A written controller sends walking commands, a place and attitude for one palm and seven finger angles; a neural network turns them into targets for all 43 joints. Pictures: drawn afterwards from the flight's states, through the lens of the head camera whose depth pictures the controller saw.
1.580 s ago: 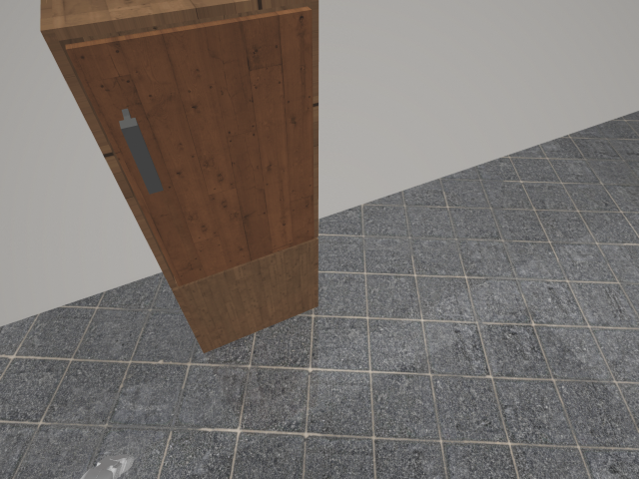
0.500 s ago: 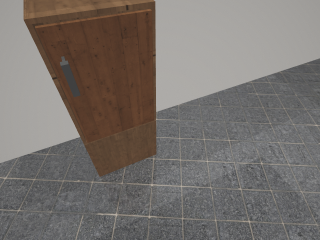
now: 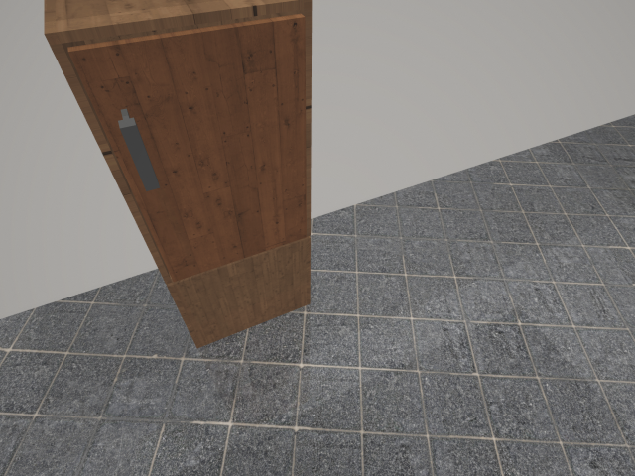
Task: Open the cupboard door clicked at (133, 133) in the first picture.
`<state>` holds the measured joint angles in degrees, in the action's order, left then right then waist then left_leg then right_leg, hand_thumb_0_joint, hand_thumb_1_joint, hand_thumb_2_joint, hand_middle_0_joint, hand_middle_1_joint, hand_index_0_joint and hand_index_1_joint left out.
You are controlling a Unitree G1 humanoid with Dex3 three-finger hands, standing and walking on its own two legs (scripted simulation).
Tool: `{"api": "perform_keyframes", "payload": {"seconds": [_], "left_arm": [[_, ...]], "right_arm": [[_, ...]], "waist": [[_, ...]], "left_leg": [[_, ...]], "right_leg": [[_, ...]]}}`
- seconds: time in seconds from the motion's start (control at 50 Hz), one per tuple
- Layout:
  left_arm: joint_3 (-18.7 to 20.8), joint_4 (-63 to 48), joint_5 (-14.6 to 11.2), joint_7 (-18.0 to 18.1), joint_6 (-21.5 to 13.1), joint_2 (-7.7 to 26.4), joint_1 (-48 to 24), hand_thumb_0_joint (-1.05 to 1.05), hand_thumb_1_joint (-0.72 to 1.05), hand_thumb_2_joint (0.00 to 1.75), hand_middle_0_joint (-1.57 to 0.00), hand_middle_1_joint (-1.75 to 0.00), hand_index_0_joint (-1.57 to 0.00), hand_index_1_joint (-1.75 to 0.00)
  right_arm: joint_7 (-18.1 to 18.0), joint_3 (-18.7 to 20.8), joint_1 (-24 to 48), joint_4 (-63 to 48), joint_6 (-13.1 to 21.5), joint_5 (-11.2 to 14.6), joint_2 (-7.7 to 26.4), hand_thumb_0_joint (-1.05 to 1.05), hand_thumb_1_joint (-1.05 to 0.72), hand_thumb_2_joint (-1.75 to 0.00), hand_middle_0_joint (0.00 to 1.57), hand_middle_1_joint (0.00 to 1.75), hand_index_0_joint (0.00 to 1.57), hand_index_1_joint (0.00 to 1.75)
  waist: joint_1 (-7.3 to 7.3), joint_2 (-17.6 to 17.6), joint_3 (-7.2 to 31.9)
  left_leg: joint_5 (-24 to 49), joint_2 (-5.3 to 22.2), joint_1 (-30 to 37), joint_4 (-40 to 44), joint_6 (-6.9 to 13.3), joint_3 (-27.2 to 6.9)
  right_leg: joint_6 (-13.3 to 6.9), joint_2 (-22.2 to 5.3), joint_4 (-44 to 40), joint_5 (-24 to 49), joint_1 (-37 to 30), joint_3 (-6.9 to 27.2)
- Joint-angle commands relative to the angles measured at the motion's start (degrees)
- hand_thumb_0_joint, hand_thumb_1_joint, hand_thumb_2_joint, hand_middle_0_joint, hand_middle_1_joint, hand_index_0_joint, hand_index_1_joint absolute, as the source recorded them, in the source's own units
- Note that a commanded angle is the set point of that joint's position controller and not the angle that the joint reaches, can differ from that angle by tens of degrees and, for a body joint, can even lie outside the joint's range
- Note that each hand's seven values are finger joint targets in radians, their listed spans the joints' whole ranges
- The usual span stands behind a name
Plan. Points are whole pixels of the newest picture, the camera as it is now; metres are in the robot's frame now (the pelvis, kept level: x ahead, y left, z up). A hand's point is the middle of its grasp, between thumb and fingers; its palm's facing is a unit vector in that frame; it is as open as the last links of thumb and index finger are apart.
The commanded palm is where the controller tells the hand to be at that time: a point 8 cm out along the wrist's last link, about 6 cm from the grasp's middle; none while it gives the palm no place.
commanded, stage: turn to face it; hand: left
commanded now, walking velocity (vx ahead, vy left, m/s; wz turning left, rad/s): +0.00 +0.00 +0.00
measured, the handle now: (138, 150) +0.62 +0.36 +0.06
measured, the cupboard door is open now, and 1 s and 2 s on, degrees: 0 0 0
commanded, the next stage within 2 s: take the last steps up to it in 1.00 s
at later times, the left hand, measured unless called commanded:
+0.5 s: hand out of the picture +0.01 +0.25 -0.20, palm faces +0.20 -0.95 -0.23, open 7.4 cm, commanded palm none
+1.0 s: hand out of the picture -0.02 +0.23 -0.17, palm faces +0.38 -0.89 -0.25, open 7.4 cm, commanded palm none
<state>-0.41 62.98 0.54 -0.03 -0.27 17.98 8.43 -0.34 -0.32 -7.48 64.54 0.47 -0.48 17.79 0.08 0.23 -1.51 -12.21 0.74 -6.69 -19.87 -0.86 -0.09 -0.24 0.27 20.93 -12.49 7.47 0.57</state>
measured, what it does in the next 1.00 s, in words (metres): lifts its right foot, turning left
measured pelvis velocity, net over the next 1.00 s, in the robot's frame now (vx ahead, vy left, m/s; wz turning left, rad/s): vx -0.03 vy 0.02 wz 0.38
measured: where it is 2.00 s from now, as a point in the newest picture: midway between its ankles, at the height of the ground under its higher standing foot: outside the picture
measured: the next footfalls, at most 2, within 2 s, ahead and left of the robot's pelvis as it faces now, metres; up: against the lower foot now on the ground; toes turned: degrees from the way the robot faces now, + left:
right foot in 1.02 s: +0.03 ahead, -0.08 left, +0.00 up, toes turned +21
left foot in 1.46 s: -0.06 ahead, +0.11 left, +0.00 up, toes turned +32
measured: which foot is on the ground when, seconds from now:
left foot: down 0.00-1.00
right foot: down 0.00-0.48, up 0.50-1.00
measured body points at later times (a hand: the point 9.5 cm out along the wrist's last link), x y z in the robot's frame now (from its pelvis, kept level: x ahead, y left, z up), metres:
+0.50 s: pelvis -0.02 +0.04 -0.03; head +0.00 +0.07 +0.42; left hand +0.00 +0.30 -0.19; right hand +0.07 -0.21 -0.16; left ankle -0.03 +0.13 -0.75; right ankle -0.01 -0.11 -0.74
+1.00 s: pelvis -0.03 +0.02 -0.01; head -0.01 +0.01 +0.44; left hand -0.04 +0.28 -0.15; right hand +0.09 -0.20 -0.16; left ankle -0.03 +0.13 -0.75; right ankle +0.00 -0.10 -0.74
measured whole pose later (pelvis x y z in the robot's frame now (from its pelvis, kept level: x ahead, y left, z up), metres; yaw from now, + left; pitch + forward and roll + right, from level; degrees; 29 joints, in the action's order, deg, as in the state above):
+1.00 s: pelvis -0.03 +0.02 -0.01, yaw +22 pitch +0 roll +1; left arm 2.4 54.8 0.4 1.2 2.5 11.3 9.9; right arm -0.7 3.2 -13.9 56.6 -2.0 -1.2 11.6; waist 2.0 -0.9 -1.6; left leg -9.7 -4.5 -16.6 -26.4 1.7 -4.8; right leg 3.0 -1.1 36.9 -21.2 16.0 -0.5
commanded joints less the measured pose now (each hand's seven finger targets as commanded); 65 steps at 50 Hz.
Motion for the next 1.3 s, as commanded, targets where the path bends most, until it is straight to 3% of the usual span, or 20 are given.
{"api": "perform_keyframes", "payload": {"seconds": [0.0,0.22,0.26,0.3,0.32,0.42,0.44,0.46,0.48,0.5,0.54,0.6,0.82,0.96,0.98,1.0,1.02,1.04,1.12,1.28], "left_arm": [[2.4,-3.5,0.1,1.0,-1.3,11.6,-2.0,0.0,0.9,0.9,-0.2,-0.3,-0.2,-0.3],[3.3,-6.2,0.1,2.0,1.4,8.3,2.6,0.0,0.9,0.9,-0.2,-0.3,-0.2,-0.3],[4.2,-7.6,0.3,2.1,1.6,9.9,3.6,0.0,0.9,0.9,-0.2,-0.3,-0.2,-0.3],[4.9,-9.0,0.9,2.5,1.5,10.8,4.3,0.0,0.9,0.9,-0.2,-0.3,-0.2,-0.3],[5.1,-9.7,1.2,2.7,1.3,10.2,3.3,0.0,0.9,0.9,-0.2,-0.3,-0.2,-0.3],[5.5,-12.7,0.9,2.3,1.3,8.9,-1.5,0.0,0.9,0.9,-0.2,-0.3,-0.2,-0.3],[5.1,-12.9,0.4,2.0,1.8,7.1,-0.2,0.0,0.9,0.9,-0.2,-0.3,-0.2,-0.3],[4.4,-14.6,-0.1,1.5,2.3,2.2,1.2,0.0,0.9,0.9,-0.2,-0.3,-0.2,-0.3],[4.1,-15.7,0.3,1.9,2.9,2.0,-0.7,0.0,0.9,0.9,-0.2,-0.3,-0.2,-0.3],[4.3,-16.0,0.5,1.6,2.9,2.7,-0.8,0.0,0.9,0.9,-0.2,-0.3,-0.2,-0.3],[5.1,-13.7,0.6,1.5,2.9,2.2,-1.5,0.0,0.9,0.9,-0.2,-0.3,-0.2,-0.3],[5.0,-11.6,0.6,0.9,2.5,1.5,2.1,0.0,0.9,0.9,-0.2,-0.3,-0.2,-0.3],[4.5,-11.7,0.3,1.4,2.5,-0.9,0.7,0.0,0.9,0.9,-0.2,-0.3,-0.2,-0.3],[4.3,-9.5,0.0,2.1,1.5,-1.3,8.1,0.0,0.9,0.9,-0.2,-0.3,-0.2,-0.3],[4.5,-9.2,0.3,2.3,0.9,0.1,9.7,0.0,0.9,0.9,-0.2,-0.3,-0.2,-0.3],[5.3,-9.6,1.1,2.7,0.1,5.0,9.9,0.0,0.9,0.9,-0.2,-0.3,-0.2,-0.3],[5.5,-11.0,1.0,2.5,0.3,7.7,8.6,0.0,0.9,0.9,-0.2,-0.3,-0.2,-0.3],[5.3,-12.0,0.8,2.5,0.6,6.8,6.7,0.0,0.9,0.9,-0.2,-0.3,-0.2,-0.3],[3.7,-11.1,0.5,2.0,-0.9,-0.5,4.6,0.0,0.9,0.9,-0.2,-0.3,-0.2,-0.3],[3.9,-4.7,1.4,1.1,-1.7,-0.5,16.5,0.0,0.9,0.9,-0.2,-0.3,-0.2,-0.3]], "right_arm": [[-1.0,2.0,2.1,-3.5,1.5,-0.1,11.4,0.0,-0.9,-0.9,0.2,0.3,0.2,0.3],[-0.3,2.2,-0.2,-6.9,-1.3,-0.3,6.3,0.0,-0.9,-0.9,0.2,0.3,0.2,0.3],[-0.2,2.8,-0.6,-8.5,-1.9,-0.2,5.6,0.0,-0.9,-0.9,0.2,0.3,0.2,0.3],[-0.3,3.6,-0.2,-10.5,-2.5,-0.2,4.4,0.0,-0.9,-0.9,0.2,0.3,0.2,0.3],[-0.2,4.0,0.0,-10.7,-2.6,-0.2,4.1,0.0,-0.9,-0.9,0.2,0.3,0.2,0.3],[1.0,4.2,-8.8,-10.5,-1.9,-0.1,1.5,0.0,-0.9,-0.9,0.2,0.3,0.2,0.3],[0.9,4.5,-12.2,-9.8,-1.4,-0.6,3.5,0.0,-0.9,-0.9,0.2,0.3,0.2,0.3],[0.6,6.0,-13.6,-10.2,-0.8,-0.9,9.3,0.0,-0.9,-0.9,0.2,0.3,0.2,0.3],[0.1,6.4,-14.9,-10.0,-1.0,-0.9,11.5,0.0,-0.9,-0.9,0.2,0.3,0.2,0.3],[0.0,6.2,-12.8,-10.8,-1.2,-0.9,11.0,0.0,-0.9,-0.9,0.2,0.3,0.2,0.3],[-1.0,5.4,-8.5,-11.9,-0.8,-1.1,7.4,0.0,-0.9,-0.9,0.2,0.3,0.2,0.3],[-1.4,4.8,-7.0,-12.6,-0.1,-0.8,5.0,0.0,-0.9,-0.9,0.2,0.3,0.2,0.3],[-1.5,5.6,-10.3,-10.8,-0.8,-1.0,3.9,0.0,-0.9,-0.9,0.2,0.3,0.2,0.3],[-0.8,5.6,-6.0,-11.4,-1.5,-0.6,3.5,0.0,-0.9,-0.9,0.2,0.3,0.2,0.3],[-0.6,5.5,-5.7,-11.5,-1.4,-0.2,2.0,0.0,-0.9,-0.9,0.2,0.3,0.2,0.3],[-0.3,4.9,-6.7,-12.1,-1.4,0.3,-1.7,0.0,-0.9,-0.9,0.2,0.3,0.2,0.3],[-0.5,5.3,-4.9,-13.5,-1.8,-0.3,-1.0,0.0,-0.9,-0.9,0.2,0.3,0.2,0.3],[-0.2,6.0,-4.9,-13.0,-2.3,-0.8,0.2,0.0,-0.9,-0.9,0.2,0.3,0.2,0.3],[0.5,5.4,-9.1,-8.8,-2.9,-1.2,-2.0,0.0,-0.9,-0.9,0.2,0.3,0.2,0.3],[0.5,4.4,-2.0,-9.5,-1.0,-1.6,-3.4,0.0,-0.9,-0.9,0.2,0.3,0.2,0.3]], "waist": [[-0.18,-0.4,4.0],[-1.34,1.2,2.6],[-1.68,6.4,3.4],[-2.32,12.8,2.2],[-2.03,10.8,1.4],[3.13,6.8,2.7],[4.36,-1.1,3.7],[4.03,-20.5,2.2],[4.41,-18.0,2.9],[3.13,-9.9,1.9],[1.7,-10.4,0.2],[0.36,-3.8,2.9],[2.4,-8.6,4.2],[-1.21,-5.4,3.4],[-1.94,-1.5,3.3],[-1.6,11.8,2.9],[-2.04,15.4,-0.5],[-1.19,9.1,-0.9],[1.89,7.1,-3.6],[-2.79,8.7,-4.7]], "left_leg": [[12.9,6.4,2.0,2.3,1.9,-4.3],[15.3,4.0,-9.3,-7.9,1.6,-5.3],[9.2,1.4,-12.3,-16.0,0.8,-2.4],[-16.1,-0.7,-17.3,-30.2,0.1,-0.2],[-19.0,0.4,-17.7,-35.8,0.0,-0.7],[-3.8,1.7,-6.0,-14.5,-0.6,3.6],[4.8,2.7,-0.3,-6.3,0.4,-0.3],[19.8,16.3,1.7,1.1,6.8,-22.5],[22.4,22.0,-1.6,3.6,11.9,-29.0],[12.3,22.3,-4.8,3.8,13.8,-25.5],[2.7,16.1,-7.7,5.2,10.4,-23.9],[11.5,12.3,-3.6,3.5,10.0,-17.5],[15.7,11.6,1.8,2.5,11.8,-19.3],[6.8,7.8,-11.8,-0.9,8.1,-18.8],[1.5,4.7,-16.0,-4.9,5.4,-15.8],[-8.9,-2.2,-24.8,-16.0,1.3,-8.1],[-18.3,-5.0,-25.8,-27.2,-0.2,-3.8],[-17.1,-3.7,-22.9,-35.9,0.2,-5.4],[-6.3,-0.9,-22.5,-43.7,-0.3,-3.4],[-11.9,3.1,-20.9,-25.2,-0.1,3.7]], "right_leg": [[-1.0,-6.9,-2.5,13.4,-0.8,4.9],[-0.5,-10.7,5.0,14.7,-1.7,1.8],[-3.9,-16.0,3.0,15.3,-2.2,5.0],[-10.2,-23.4,-0.4,20.3,-1.2,9.3],[-11.7,-24.1,-0.5,22.2,0.6,8.5],[-4.1,-19.3,12.3,19.9,5.8,-4.8],[-0.9,-15.4,22.6,11.1,11.0,-7.6],[4.2,-6.0,36.1,-20.5,24.5,-9.2],[3.5,-4.3,43.5,-26.5,25.2,-2.3],[2.6,-6.8,45.3,-22.7,23.8,-0.5],[3.0,-6.6,47.9,-14.7,25.6,1.8],[3.9,-6.1,45.7,-8.9,24.1,0.5],[4.4,-3.3,29.6,-13.0,19.8,-0.5],[2.6,-1.4,6.4,-2.0,0.2,-1.6],[2.0,-4.5,-1.0,0.4,-4.8,1.1],[-2.0,-16.8,-7.2,-2.8,-8.7,15.1],[-7.1,-25.8,-8.8,2.2,-0.1,22.1],[-9.0,-24.8,-8.5,0.1,6.5,17.9],[-5.5,-13.6,-8.6,-1.4,6.7,7.0],[-10.2,-13.8,-11.6,-12.0,0.4,10.7]]}}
